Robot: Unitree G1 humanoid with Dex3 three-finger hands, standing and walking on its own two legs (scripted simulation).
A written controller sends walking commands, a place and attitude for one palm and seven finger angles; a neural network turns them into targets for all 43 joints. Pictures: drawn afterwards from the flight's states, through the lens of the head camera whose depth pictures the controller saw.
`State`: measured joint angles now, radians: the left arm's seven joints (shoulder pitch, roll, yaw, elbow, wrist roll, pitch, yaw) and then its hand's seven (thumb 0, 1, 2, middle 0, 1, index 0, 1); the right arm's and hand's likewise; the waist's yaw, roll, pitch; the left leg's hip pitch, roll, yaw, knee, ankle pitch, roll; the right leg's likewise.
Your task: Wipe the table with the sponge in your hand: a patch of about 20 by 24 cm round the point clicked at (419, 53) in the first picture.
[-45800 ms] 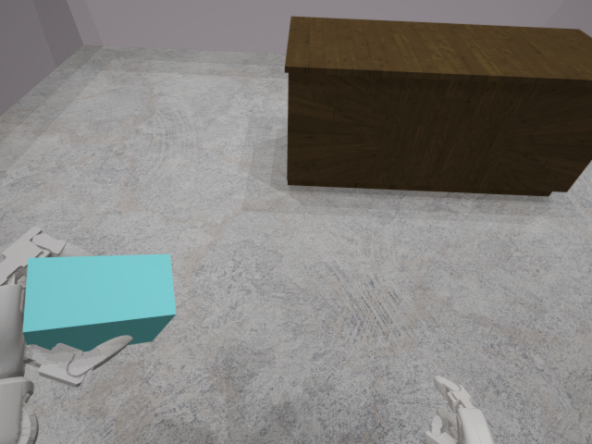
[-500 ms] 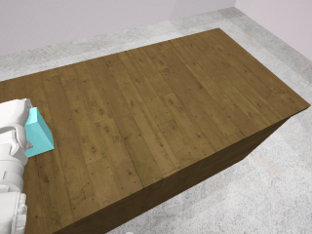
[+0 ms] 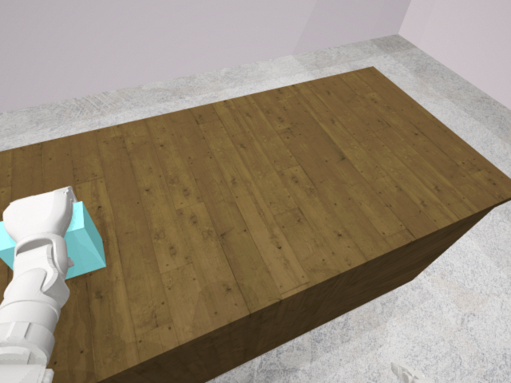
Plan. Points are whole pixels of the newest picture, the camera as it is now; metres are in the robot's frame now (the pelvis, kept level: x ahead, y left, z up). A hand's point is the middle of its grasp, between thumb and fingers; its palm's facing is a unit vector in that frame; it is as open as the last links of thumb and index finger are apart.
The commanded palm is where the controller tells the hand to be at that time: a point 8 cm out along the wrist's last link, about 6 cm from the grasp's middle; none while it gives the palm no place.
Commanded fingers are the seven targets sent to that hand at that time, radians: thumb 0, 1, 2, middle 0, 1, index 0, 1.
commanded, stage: wipe back along the first lane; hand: left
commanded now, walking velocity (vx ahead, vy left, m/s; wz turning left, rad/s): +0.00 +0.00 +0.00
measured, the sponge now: (61, 252) +0.32 +0.37 -0.04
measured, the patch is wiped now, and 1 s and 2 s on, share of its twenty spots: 1.00 1.00 1.00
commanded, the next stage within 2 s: lift the sponge slowly off the table in 1.26 s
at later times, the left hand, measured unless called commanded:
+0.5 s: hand (58, 259) +0.29 +0.34 +0.01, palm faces -0.07 -0.01 -1.00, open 10.5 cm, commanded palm +0.24 +0.31 +0.03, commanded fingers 0.00 0.10 1.30 -1.20 -1.60 -1.20 -1.60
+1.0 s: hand (60, 292) +0.24 +0.31 +0.01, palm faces -0.04 -0.04 -1.00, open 10.5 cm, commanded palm +0.19 +0.29 +0.03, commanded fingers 0.00 0.10 1.30 -1.20 -1.60 -1.20 -1.60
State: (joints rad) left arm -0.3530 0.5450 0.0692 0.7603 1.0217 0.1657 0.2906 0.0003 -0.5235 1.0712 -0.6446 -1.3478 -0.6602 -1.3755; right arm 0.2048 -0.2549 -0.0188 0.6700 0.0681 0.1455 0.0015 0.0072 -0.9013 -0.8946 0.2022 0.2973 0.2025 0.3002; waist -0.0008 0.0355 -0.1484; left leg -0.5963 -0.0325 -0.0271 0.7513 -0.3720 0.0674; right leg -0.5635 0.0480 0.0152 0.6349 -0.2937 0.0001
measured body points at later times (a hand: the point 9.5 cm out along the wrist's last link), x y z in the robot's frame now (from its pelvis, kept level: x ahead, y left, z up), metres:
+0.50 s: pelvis +0.00 -0.01 +0.00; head +0.03 +0.00 +0.45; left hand +0.29 +0.33 +0.06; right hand +0.18 -0.25 -0.10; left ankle -0.01 +0.07 -0.72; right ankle +0.01 -0.14 -0.72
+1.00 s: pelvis +0.01 -0.02 +0.01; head +0.02 -0.03 +0.46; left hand +0.24 +0.31 +0.06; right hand +0.21 -0.25 -0.08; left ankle -0.01 +0.07 -0.72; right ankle +0.01 -0.14 -0.72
